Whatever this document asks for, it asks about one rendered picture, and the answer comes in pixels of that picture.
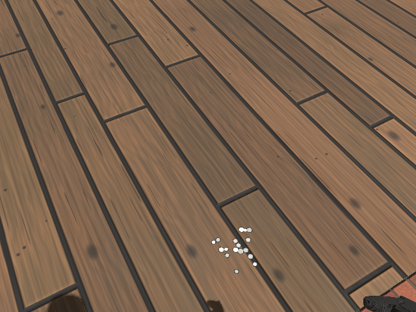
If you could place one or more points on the robot right hand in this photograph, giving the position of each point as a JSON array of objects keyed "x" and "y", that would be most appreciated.
[{"x": 389, "y": 304}]

